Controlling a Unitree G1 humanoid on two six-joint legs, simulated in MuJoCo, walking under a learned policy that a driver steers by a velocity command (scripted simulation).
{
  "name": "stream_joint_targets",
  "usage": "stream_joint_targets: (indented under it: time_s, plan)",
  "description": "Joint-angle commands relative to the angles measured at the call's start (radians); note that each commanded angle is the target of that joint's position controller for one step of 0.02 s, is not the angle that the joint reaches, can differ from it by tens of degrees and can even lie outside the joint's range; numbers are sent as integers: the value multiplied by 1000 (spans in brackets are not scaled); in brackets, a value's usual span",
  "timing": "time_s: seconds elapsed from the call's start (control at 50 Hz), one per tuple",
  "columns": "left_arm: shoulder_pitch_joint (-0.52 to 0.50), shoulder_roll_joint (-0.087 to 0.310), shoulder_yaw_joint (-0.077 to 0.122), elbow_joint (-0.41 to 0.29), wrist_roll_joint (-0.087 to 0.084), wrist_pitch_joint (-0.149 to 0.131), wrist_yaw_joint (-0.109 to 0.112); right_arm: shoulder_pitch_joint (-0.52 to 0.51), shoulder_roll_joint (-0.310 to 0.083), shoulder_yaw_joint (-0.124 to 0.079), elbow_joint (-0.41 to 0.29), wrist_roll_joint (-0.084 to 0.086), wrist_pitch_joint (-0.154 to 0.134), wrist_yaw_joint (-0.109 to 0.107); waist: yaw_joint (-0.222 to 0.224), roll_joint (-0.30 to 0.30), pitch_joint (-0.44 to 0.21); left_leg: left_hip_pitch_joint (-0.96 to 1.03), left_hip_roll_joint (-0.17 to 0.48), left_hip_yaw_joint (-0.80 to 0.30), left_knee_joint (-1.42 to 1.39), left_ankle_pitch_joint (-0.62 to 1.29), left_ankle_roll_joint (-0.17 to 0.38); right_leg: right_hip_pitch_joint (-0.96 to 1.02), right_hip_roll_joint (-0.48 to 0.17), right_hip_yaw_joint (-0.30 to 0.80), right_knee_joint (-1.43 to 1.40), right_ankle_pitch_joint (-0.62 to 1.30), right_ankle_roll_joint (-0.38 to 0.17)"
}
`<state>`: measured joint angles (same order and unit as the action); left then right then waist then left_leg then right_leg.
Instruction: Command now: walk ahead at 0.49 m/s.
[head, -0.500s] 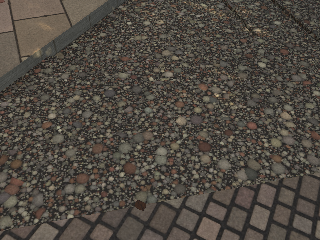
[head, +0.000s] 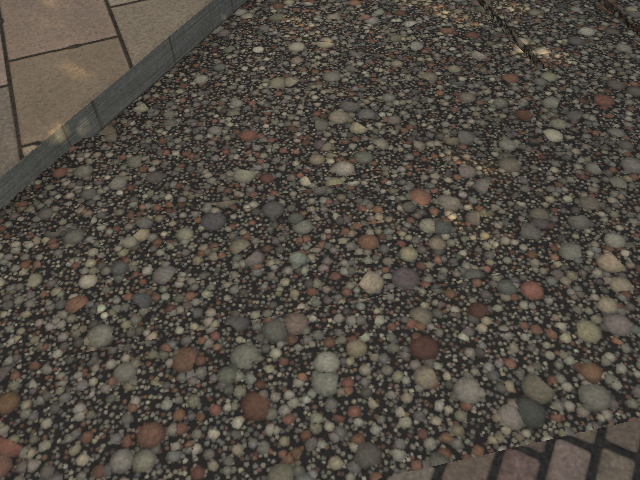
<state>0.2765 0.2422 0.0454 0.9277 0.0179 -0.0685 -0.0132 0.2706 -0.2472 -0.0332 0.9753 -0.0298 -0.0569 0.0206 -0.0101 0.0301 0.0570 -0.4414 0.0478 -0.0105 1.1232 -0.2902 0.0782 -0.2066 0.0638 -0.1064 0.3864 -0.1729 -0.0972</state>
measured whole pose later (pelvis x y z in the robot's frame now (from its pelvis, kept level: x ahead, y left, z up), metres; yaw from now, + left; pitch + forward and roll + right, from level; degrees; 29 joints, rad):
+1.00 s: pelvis +0.56 -0.01 -0.05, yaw -16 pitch +1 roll +1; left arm 0.09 0.24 0.06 0.87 0.04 -0.04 -0.02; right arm 0.35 -0.24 -0.05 1.01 -0.02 -0.06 -0.02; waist -0.02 0.01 0.08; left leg -0.14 0.04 0.13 1.14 -0.50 0.01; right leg -0.37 0.09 -0.10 0.55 -0.21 -0.17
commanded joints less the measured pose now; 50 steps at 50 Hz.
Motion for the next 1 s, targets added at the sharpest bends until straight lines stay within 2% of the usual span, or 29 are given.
stream_joint_targets:
  time_s: [0.02, 0.08, 0.16, 0.24, 0.28, 0.3, 0.32, 0.34, 0.36, 0.38, 0.4, 0.42, 0.44, 0.46, 0.48, 0.5, 0.58, 0.66, 0.68, 0.72, 0.76, 0.82, 0.88, 0.9, 0.92, 0.94, 0.96, 0.98, 1.0]
  plan:
    - [59, 97, 17, -11, -7, -32, 2, 49, -40, -9, -31, -7, 17, 13, -24, -81, 1, -108, 60, -9, -48, 69, -19, 31, -281, 264, -275, 93, -132]
    - [117, 93, 13, 13, -9, -31, 3, -96, -41, -7, -82, -7, 21, 19, 3, -73, 42, -212, 76, 19, -190, 182, -47, 73, -259, 216, -305, 125, -128]
    - [169, 97, 9, 37, -12, -33, 6, -252, -19, 7, -136, 2, 12, 25, 40, -76, 54, -168, 42, 66, -428, 316, -56, 105, -229, 146, -289, 268, -99]
    - [220, 107, 9, 70, -4, -27, 13, -328, -33, 7, -170, 5, 8, 20, 62, -92, 53, -129, 9, 83, -537, 301, -33, 217, -260, 133, -244, 400, -90]
    - [211, 115, 11, 77, 4, -22, 20, -318, -51, -1, -175, 5, 2, 16, 49, -95, 44, -99, -10, 88, -564, 239, -6, 282, -282, 129, -189, 508, -84]
    - [186, 125, 13, 75, 7, -21, 24, -267, -65, -8, -161, 4, -4, 13, 18, -107, 23, -28, -24, 79, -576, 221, 15, 293, -288, 117, -127, 634, -70]
    - [167, 133, 16, 73, 9, -19, 26, -176, -82, -19, -131, 1, -11, 6, -21, -109, -24, 71, -57, 89, -596, 168, 34, 303, -279, 108, -20, 751, -58]
    - [155, 131, 15, 72, 8, -14, 24, -26, -98, -31, -79, -7, -20, -2, -83, -82, -97, 240, -84, 106, -664, 174, 59, 270, -245, 80, 162, 762, -43]
    - [155, 105, 5, 52, 2, -14, 22, 148, -158, -50, -36, -29, -29, -13, -143, -23, -200, 490, 51, -34, -679, 137, 110, 96, -206, 52, 424, 529, -27]
    - [288, -3, -18, 31, -45, -14, 7, 243, -263, -83, -26, -37, -25, -20, -107, 225, -369, 825, 352, -522, -737, 21, 274, -288, -28, -2, 852, -81, 30]
    - [219, 97, 9, 41, -20, -15, 16, 169, -200, -71, -33, 2, -11, -11, -95, 95, -337, 759, 343, -631, -833, 21, 255, -398, -16, 139, 947, -323, 11]
    - [127, 112, 18, 9, -18, -21, 16, 59, -163, -59, -53, 14, -11, -10, -59, 61, -177, 616, 303, -457, -851, 62, 226, -442, -71, 163, 927, -237, 1]
    - [85, 96, 15, 3, -18, -25, 13, 3, -107, -45, -60, 9, -19, -7, -35, 12, -112, 500, 270, -362, -883, 164, 201, -415, -108, 167, 870, -173, 0]
    - [84, 78, 16, 12, -8, -13, 11, -18, -78, -38, -55, 9, -26, -10, -4, 0, -61, 407, 233, -269, -909, 220, 162, -371, -134, 172, 809, -152, 3]
    - [103, 59, 13, 18, 7, 5, 5, -27, -56, -31, -46, 13, -33, -14, 22, 18, -41, 330, 205, -201, -939, 236, 132, -314, -148, 171, 760, -138, 14]
    - [114, 41, 12, 26, 12, 22, -1, -16, -53, -29, -40, 13, -42, -15, 34, 22, -37, 297, 191, -165, -963, 245, 122, -279, -148, 169, 735, -127, 22]
    - [0, 41, 18, -17, 11, 53, -20, 40, -94, -38, -17, 14, -66, -17, 38, 16, 13, 295, 172, -43, -1036, 274, 113, -373, -159, 156, 625, 11, 44]
    - [-123, 27, 10, -58, 5, 43, -31, 69, -87, -33, -14, 17, -70, -22, 13, 17, 25, 329, 143, 80, -1023, 369, 87, -395, -151, 109, 438, 214, 46]
    - [-156, 28, 11, -67, 2, 36, -34, 76, -72, -28, -7, 18, -74, -25, 8, 15, 33, 344, 130, 105, -1005, 380, 77, -395, -148, 104, 381, 297, 43]
    - [-224, 20, 3, -93, 6, 29, -37, 107, -84, -29, 6, 17, -76, -33, -15, 23, 43, 388, 144, 134, -991, 394, 69, -392, -143, 78, 286, 351, 33]
    - [-278, 20, -2, -115, 8, 30, -38, 142, -89, -30, 23, 13, -70, -41, -36, 13, 64, 451, 155, 152, -976, 400, 64, -397, -136, 52, 199, 337, 22]
    - [-324, 31, -1, -144, 22, 33, -40, 180, -104, -34, 46, 9, -51, -52, -49, 11, 78, 583, 187, 165, -907, 539, 58, -415, -112, 16, 123, 236, -10]
    - [-237, 58, 14, -124, 30, 31, -36, 168, -140, -45, 50, 4, -29, -60, 2, 27, 17, 647, 197, 205, -699, 908, 38, -291, -36, -38, 95, 81, -65]
    - [-148, 76, 25, -94, 34, 29, -32, 158, -154, -51, 44, 1, -20, -59, 38, 33, -31, 635, 195, 218, -566, 960, 32, -196, -3, -48, 93, 43, -84]
    - [-22, 96, 39, -49, 38, 24, -24, 146, -157, -52, 37, 2, -12, -55, 88, 29, -91, 572, 186, 228, -383, 902, 21, -45, 16, -38, 55, 50, -108]
    - [132, 139, 61, -2, 48, 18, -10, 118, -145, -49, 18, 3, -11, -50, 160, -16, -160, 359, 156, 240, -106, 664, 0, 206, -47, 51, 54, 80, -149]
    - [139, 222, 84, -1, 32, 21, -1, 143, -42, -37, -18, -5, -19, -44, 97, -251, -236, 28, 12, 220, 245, -267, -37, 473, -320, 378, 165, 463, -202]
    - [197, 278, 91, -20, 7, 35, -2, 110, -93, -38, -95, 30, -28, -32, 129, -246, -387, -274, -102, 51, 414, -312, -70, 694, -425, 744, 35, 422, -382]
    - [151, 239, 85, -27, 3, 43, 14, 0, -109, -34, -106, 32, -42, -31, 132, -112, -247, -396, -24, -5, 381, -195, -67, 622, -413, 635, -27, 429, -350]
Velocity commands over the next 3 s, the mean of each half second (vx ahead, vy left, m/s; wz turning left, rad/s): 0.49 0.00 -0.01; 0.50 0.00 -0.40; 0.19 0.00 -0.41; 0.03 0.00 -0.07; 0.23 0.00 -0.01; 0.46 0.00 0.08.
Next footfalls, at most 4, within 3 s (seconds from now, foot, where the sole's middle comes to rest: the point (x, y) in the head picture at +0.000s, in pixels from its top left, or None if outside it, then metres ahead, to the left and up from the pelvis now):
0.36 left None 0.37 0.12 -0.78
0.94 right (374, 413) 0.64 -0.08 -0.81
1.40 left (358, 315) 0.90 -0.05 -0.81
1.74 right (421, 378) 0.73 -0.19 -0.81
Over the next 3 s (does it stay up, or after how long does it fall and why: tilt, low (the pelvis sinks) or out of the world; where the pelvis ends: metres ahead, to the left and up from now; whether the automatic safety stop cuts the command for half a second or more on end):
stays up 1.12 -0.28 -0.07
